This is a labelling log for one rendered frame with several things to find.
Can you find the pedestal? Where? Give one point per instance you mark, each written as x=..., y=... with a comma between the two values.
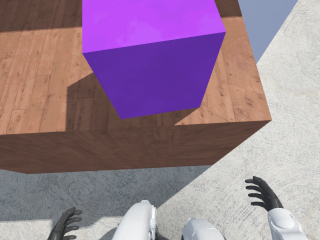
x=55, y=117

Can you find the robot left hand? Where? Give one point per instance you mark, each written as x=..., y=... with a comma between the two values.
x=60, y=229

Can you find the robot right hand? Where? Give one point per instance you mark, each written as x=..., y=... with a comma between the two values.
x=271, y=201

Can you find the right robot forearm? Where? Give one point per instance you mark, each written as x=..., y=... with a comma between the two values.
x=284, y=226

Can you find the right robot thigh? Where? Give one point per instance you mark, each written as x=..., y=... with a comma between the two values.
x=201, y=229

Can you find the carton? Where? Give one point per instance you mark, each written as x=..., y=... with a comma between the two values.
x=152, y=56

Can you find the left robot shin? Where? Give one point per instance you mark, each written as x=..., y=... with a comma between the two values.
x=151, y=233

